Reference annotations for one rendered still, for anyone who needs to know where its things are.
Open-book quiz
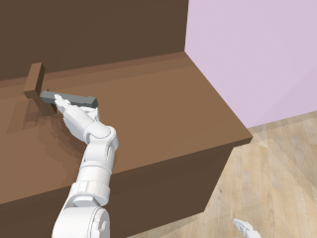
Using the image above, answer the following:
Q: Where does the tap lever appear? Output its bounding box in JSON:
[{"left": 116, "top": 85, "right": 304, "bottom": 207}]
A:
[{"left": 40, "top": 90, "right": 99, "bottom": 109}]

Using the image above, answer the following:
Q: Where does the left robot hand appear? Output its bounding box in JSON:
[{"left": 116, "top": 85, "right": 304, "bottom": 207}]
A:
[{"left": 54, "top": 94, "right": 100, "bottom": 142}]

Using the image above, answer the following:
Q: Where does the robot left forearm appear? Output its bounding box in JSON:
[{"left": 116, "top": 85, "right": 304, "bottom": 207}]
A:
[{"left": 52, "top": 121, "right": 119, "bottom": 238}]

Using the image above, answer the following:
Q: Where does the right robot hand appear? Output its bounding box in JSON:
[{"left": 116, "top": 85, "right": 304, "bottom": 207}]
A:
[{"left": 233, "top": 218, "right": 262, "bottom": 238}]

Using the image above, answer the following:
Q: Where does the left robot upper arm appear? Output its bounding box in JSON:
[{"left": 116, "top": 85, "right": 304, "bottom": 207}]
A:
[{"left": 53, "top": 206, "right": 110, "bottom": 238}]

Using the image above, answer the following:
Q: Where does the counter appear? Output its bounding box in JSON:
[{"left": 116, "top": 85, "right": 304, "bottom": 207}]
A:
[{"left": 0, "top": 0, "right": 254, "bottom": 238}]

